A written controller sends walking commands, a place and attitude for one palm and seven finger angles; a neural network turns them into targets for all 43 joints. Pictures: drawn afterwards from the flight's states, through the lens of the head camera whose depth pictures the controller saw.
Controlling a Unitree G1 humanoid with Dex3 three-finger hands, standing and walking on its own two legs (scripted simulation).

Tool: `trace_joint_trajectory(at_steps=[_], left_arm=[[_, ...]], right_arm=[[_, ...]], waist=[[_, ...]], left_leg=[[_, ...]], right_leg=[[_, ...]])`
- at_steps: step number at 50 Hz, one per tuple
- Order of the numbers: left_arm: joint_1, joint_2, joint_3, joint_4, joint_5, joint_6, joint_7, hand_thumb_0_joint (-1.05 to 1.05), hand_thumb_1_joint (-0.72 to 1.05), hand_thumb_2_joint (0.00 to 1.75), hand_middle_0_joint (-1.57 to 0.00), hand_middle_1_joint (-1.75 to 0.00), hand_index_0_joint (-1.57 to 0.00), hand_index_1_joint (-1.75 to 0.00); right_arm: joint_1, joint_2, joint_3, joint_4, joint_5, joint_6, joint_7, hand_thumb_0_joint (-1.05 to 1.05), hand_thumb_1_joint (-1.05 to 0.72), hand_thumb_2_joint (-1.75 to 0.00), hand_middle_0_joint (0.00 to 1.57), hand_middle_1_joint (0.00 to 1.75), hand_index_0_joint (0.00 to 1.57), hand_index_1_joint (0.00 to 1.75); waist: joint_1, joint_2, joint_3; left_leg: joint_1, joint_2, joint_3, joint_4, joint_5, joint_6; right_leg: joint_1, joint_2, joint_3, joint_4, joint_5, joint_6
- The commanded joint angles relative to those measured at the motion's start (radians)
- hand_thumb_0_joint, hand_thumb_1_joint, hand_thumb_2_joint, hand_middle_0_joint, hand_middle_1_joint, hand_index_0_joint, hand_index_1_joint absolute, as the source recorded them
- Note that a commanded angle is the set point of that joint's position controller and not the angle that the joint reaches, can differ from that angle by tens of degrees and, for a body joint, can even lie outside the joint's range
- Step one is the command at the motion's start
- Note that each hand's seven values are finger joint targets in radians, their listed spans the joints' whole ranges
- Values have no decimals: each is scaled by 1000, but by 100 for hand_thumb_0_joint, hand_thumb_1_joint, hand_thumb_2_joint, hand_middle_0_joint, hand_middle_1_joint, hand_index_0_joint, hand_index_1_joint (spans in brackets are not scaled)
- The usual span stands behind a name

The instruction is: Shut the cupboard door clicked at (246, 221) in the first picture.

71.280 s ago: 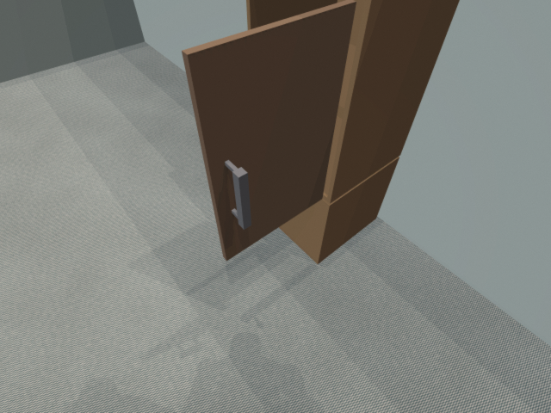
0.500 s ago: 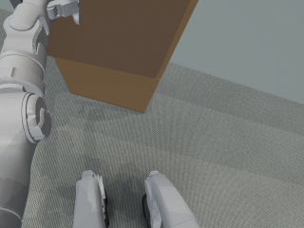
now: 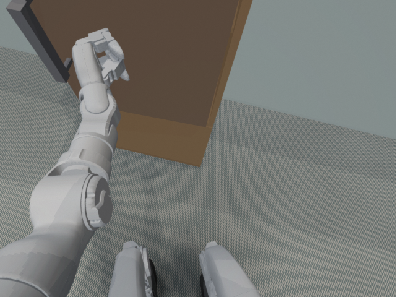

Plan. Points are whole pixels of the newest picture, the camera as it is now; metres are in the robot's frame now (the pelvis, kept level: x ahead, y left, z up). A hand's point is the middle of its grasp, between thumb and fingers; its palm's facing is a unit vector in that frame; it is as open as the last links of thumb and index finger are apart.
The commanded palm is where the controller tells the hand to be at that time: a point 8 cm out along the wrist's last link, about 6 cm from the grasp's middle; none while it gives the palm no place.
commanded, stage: pull the fist back off the door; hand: left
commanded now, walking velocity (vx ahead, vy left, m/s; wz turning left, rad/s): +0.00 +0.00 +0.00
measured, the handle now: (48, 40) +0.63 +0.21 +0.06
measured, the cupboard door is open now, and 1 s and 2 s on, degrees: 3 3 3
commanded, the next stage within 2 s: draw the hand back to the body in 0.34 s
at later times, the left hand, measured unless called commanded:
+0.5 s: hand (129, 89) +0.49 +0.06 +0.07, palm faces +0.13 -0.99 -0.04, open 3.1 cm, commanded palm +0.45 +0.11 +0.08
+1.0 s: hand (53, 132) +0.37 +0.14 +0.17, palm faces +0.12 -0.99 -0.06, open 3.1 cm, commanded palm +0.32 +0.19 +0.18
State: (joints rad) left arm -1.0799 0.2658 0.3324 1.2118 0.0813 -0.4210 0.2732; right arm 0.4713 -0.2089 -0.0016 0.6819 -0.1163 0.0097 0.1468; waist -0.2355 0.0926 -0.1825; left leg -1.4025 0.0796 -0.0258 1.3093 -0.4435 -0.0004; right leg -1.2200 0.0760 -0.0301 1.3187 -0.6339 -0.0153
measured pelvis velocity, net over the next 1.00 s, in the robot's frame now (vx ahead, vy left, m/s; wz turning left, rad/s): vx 0.03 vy -0.01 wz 0.05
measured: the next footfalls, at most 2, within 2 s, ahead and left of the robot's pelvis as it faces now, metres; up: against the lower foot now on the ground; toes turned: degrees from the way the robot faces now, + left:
none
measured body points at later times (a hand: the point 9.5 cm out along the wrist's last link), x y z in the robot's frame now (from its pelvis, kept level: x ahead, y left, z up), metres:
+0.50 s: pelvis +0.01 -0.01 +0.01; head +0.14 +0.00 +0.45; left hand +0.48 +0.11 +0.07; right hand +0.10 -0.27 -0.11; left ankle +0.07 +0.12 -0.60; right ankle -0.01 -0.12 -0.60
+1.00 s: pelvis +0.03 -0.01 +0.09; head +0.06 -0.02 +0.54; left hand +0.35 +0.19 +0.17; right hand +0.15 -0.26 -0.02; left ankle +0.07 +0.12 -0.60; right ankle -0.01 -0.12 -0.60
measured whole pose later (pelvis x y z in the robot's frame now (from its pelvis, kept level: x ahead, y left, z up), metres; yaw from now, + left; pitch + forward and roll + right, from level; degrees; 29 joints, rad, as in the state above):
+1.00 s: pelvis +0.03 -0.01 +0.09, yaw +3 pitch +10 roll +0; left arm -0.15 0.16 0.06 0.39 -0.12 -0.32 0.05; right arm 0.30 -0.26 -0.03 0.58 0.04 0.05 0.00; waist -0.05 0.05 -0.14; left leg -0.71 0.05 0.01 0.87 -0.34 -0.02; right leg -0.55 0.04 0.00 0.89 -0.52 -0.03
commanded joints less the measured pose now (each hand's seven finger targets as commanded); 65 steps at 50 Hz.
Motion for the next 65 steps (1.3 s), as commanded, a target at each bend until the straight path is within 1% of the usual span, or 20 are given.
trace_joint_trajectory(at_steps=[1,3,6,10,14,16,22,23,27,31,35,39,41,48,49,50,51,54,56,65], left_arm=[[-316,105,-23,-229,1,-116,5,0,90,90,-130,-150,-130,-150],[-314,43,-71,-289,-9,-134,1,0,90,90,-130,-150,-130,-150],[-274,22,-85,-365,-32,-163,-6,0,90,90,-130,-150,-130,-150],[-189,-74,-177,-421,-37,-186,-16,0,90,90,-130,-150,-130,-150],[-162,-115,-220,-429,-41,-186,-13,0,90,90,-130,-150,-130,-150],[-217,-90,-209,-421,-38,-189,-2,0,90,90,-130,-150,-130,-150],[-223,-78,-185,-321,-27,-204,14,0,90,90,-130,-150,-130,-150],[-212,-60,-165,-286,-24,-198,16,0,90,90,-130,-150,-130,-150],[-3,43,-73,-456,-60,-179,-16,0,90,90,-130,-150,-130,-150],[181,6,-134,-607,-108,-102,-81,0,90,90,-130,-150,-130,-150],[233,-37,-200,-793,-180,-59,-129,0,90,90,-130,-150,-130,-150],[341,-40,-229,-851,-197,-56,-161,0,90,90,-130,-150,-130,-150],[436,-35,-244,-896,-199,-45,-181,0,90,90,-130,-150,-130,-150],[705,25,-198,-1074,-248,39,-230,0,90,90,-116,-135,-116,-135],[748,73,-286,-1114,-149,97,-221,0,90,90,-113,-132,-113,-132],[756,83,-261,-1183,-155,132,-212,0,90,90,-111,-129,-111,-129],[771,95,-262,-1248,-155,155,-209,0,90,90,-108,-126,-108,-126],[849,128,-225,-1271,-152,218,-190,0,90,90,-100,-117,-100,-117],[881,135,-219,-1309,-155,244,-188,0,90,90,-94,-111,-94,-111],[1122,142,-165,-1531,-151,316,-176,0,90,90,-69,-84,-69,-84]], right_arm=[[148,-178,-80,-51,5,4,-12,0,-90,-90,20,30,20,30],[128,-173,-88,-57,9,13,-13,0,-90,-90,20,30,20,30],[107,-172,-96,-64,14,20,-23,0,-90,-90,20,30,20,30],[65,-162,-104,-70,23,31,-27,0,-90,-90,20,30,20,30],[33,-160,-106,-75,30,45,-39,0,-90,-90,20,30,20,30],[25,-164,-104,-66,29,49,-51,0,-90,-90,20,30,20,30],[-18,-156,-94,-64,23,52,-58,0,-90,-90,20,30,20,30],[-19,-158,-91,-65,22,55,-58,0,-90,-90,20,30,20,30],[-44,-157,-85,-144,42,68,-62,0,-90,-90,20,30,20,30],[-53,-149,-76,-192,81,72,-80,0,-90,-90,20,30,20,30],[-79,-148,-74,-193,115,43,-113,0,-90,-90,20,30,20,30],[-106,-147,-69,-173,130,5,-134,0,-90,-90,20,30,20,30],[-125,-148,-66,-186,137,-8,-136,0,-90,-90,20,30,20,30],[-230,-141,-46,-248,158,-26,-149,0,-90,-90,20,30,20,30],[-259,-120,-45,-271,166,22,-169,0,-90,-90,20,30,20,30],[-276,-120,-44,-295,169,39,-186,0,-90,-90,20,30,20,30],[-301,-118,-39,-308,169,44,-202,0,-90,-90,20,30,20,30],[-356,-115,-19,-308,172,53,-232,0,-90,-90,20,30,20,30],[-382,-115,-11,-310,172,46,-244,0,-90,-90,20,30,20,30],[-411,-108,14,-304,154,-16,-232,0,-90,-90,20,30,20,30]], waist=[[14,-13,-497],[10,-4,-503],[26,-12,-543],[33,-6,-530],[30,-32,-505],[15,-38,-487],[21,-32,-478],[25,-49,-466],[140,-30,-619],[147,-134,-523],[128,-174,-403],[137,-146,-293],[159,-66,-266],[218,-70,-169],[211,-83,-188],[207,-98,-162],[213,-61,-171],[218,-123,-54],[224,-101,-10],[250,-53,21]], left_leg=[[543,-60,-3,-82,278,32],[576,-65,5,-84,297,31],[622,-70,8,-90,338,29],[685,-73,11,-98,365,25],[706,-75,6,-106,354,26],[697,-75,3,-101,340,30],[673,-76,0,-95,310,26],[648,-78,1,-97,282,26],[728,-83,27,-162,361,21],[729,-82,44,-251,311,31],[788,-78,46,-329,249,40],[869,-73,37,-393,225,38],[925,-77,41,-424,236,37],[990,-80,52,-527,249,37],[1065,-84,54,-592,238,33],[1085,-84,57,-614,252,40],[1122,-90,62,-632,270,44],[1155,-81,58,-698,253,45],[1202,-82,56,-738,260,47],[1356,-70,38,-850,372,33]], right_leg=[[195,1,10,-218,494,6],[203,-4,13,-225,533,10],[244,-10,19,-220,599,11],[239,-15,14,-230,624,13],[227,-19,13,-239,605,15],[210,-22,20,-238,593,16],[179,-26,21,-230,545,17],[184,-24,21,-233,520,17],[383,-26,38,-253,639,12],[524,-22,47,-344,670,24],[571,-22,47,-450,617,36],[553,-22,34,-511,523,29],[564,-23,31,-533,506,21],[674,-31,22,-608,503,17],[723,-61,71,-674,531,23],[756,-63,64,-704,555,25],[792,-65,62,-723,576,24],[814,-68,49,-790,547,28],[833,-64,41,-832,516,20],[943,-56,-2,-913,566,4]])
